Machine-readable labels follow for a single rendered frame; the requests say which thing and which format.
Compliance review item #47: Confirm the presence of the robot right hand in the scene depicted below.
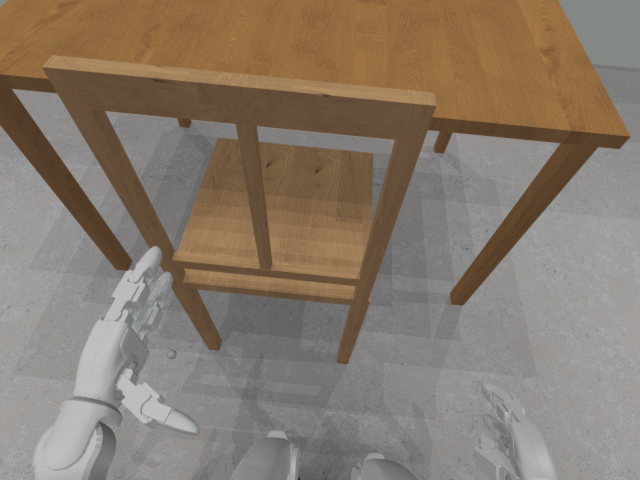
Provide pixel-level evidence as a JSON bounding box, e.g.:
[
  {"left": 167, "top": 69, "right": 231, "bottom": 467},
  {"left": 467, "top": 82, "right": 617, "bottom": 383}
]
[{"left": 474, "top": 381, "right": 558, "bottom": 480}]

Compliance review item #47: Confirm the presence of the chair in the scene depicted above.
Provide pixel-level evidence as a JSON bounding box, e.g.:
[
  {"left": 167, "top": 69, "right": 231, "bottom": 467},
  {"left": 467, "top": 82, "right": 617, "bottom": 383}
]
[{"left": 42, "top": 55, "right": 436, "bottom": 364}]

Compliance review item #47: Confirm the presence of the robot left hand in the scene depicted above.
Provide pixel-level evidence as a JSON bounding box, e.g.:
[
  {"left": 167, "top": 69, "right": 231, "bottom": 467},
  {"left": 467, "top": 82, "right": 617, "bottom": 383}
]
[{"left": 73, "top": 246, "right": 200, "bottom": 436}]

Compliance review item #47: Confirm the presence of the robot left forearm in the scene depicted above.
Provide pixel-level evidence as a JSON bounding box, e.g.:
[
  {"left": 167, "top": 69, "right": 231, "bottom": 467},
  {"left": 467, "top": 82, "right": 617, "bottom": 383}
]
[{"left": 33, "top": 397, "right": 123, "bottom": 480}]

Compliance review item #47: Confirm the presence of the table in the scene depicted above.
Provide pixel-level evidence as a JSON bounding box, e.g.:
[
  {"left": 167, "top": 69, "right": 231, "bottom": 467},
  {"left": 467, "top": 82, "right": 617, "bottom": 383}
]
[{"left": 0, "top": 0, "right": 631, "bottom": 306}]

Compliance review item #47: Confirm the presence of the left robot shin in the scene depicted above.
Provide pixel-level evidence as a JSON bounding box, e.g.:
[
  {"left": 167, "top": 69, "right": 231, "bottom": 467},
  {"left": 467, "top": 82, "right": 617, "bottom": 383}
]
[{"left": 267, "top": 430, "right": 288, "bottom": 440}]

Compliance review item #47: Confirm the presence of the right robot thigh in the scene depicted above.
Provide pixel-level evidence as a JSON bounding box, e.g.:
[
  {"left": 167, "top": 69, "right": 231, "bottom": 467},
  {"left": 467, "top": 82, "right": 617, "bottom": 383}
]
[{"left": 351, "top": 459, "right": 418, "bottom": 480}]

